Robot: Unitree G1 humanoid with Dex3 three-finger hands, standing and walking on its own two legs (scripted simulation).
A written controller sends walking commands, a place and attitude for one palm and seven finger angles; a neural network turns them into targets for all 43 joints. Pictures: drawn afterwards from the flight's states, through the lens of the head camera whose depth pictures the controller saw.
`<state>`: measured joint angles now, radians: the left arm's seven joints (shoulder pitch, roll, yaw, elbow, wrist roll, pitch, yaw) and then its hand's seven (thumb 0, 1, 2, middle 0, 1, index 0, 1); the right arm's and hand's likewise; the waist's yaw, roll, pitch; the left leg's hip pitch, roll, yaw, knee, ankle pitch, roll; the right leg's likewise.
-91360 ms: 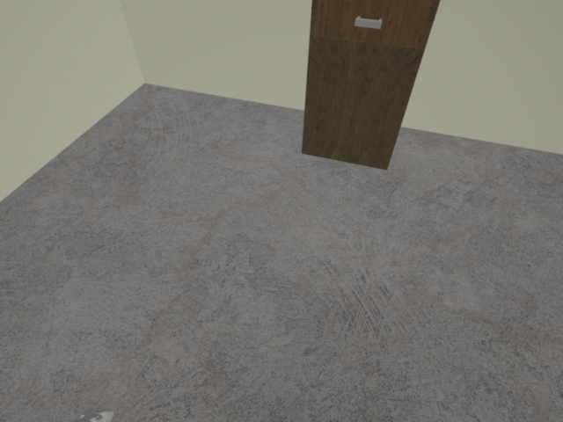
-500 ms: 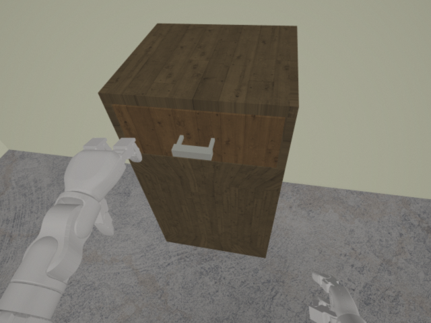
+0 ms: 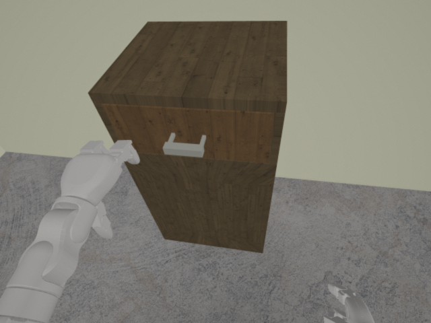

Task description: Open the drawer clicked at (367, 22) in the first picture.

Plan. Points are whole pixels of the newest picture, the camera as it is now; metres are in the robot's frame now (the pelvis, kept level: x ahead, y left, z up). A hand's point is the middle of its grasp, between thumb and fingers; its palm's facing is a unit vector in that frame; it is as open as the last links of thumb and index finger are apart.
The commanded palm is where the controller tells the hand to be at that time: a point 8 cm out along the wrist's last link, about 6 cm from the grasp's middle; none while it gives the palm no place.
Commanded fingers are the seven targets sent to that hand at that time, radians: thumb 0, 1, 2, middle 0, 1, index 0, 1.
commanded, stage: move the hooked fingers above the handle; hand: left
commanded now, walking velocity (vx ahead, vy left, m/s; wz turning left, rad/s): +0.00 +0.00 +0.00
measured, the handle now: (185, 143) +0.54 +0.17 -0.02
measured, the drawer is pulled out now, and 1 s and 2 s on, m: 0.00 0.00 0.00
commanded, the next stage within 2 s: none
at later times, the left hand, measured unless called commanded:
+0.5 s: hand (143, 172) +0.36 +0.20 +0.08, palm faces -0.01 -0.05 -1.00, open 13.8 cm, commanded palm +0.35 +0.21 +0.13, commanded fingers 0.00 -0.50 0.30 -0.30 -1.20 -0.30 -1.20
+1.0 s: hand (164, 158) +0.42 +0.18 +0.06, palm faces -0.02 -0.03 -1.00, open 13.8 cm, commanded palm +0.41 +0.18 +0.12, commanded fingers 0.00 -0.50 0.30 -0.30 -1.20 -0.30 -1.20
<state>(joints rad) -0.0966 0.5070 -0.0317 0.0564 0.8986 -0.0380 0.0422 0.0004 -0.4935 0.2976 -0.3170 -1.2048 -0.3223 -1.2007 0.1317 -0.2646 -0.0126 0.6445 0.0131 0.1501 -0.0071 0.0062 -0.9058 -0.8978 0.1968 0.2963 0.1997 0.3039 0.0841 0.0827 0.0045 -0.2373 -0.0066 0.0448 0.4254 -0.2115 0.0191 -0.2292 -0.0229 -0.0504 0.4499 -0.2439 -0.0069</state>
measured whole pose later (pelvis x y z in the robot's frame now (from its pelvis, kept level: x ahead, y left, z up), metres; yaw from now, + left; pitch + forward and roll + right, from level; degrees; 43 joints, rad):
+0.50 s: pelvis +0.01 +0.00 +0.00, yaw +0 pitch +4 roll +1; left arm -0.32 0.44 -0.14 0.30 0.96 -0.03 0.07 0.00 -0.49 0.30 -0.32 -1.20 -0.32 -1.20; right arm 0.17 -0.25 -0.02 0.65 0.02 0.15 -0.02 0.00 -0.90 -0.90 0.20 0.30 0.20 0.30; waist 0.05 0.07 -0.03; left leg -0.30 0.00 0.05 0.46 -0.23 0.01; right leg -0.30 -0.02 -0.04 0.50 -0.27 -0.01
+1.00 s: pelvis +0.01 +0.00 -0.01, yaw +0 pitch +7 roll +1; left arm -0.53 0.40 -0.19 0.57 1.01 -0.04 0.13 0.00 -0.49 0.30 -0.32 -1.20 -0.32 -1.20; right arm 0.21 -0.24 -0.04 0.67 0.02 0.14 -0.02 0.00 -0.91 -0.90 0.20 0.30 0.20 0.30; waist 0.02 0.05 -0.07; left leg -0.38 0.00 0.05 0.53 -0.27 0.01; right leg -0.38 -0.02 -0.04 0.57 -0.31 -0.02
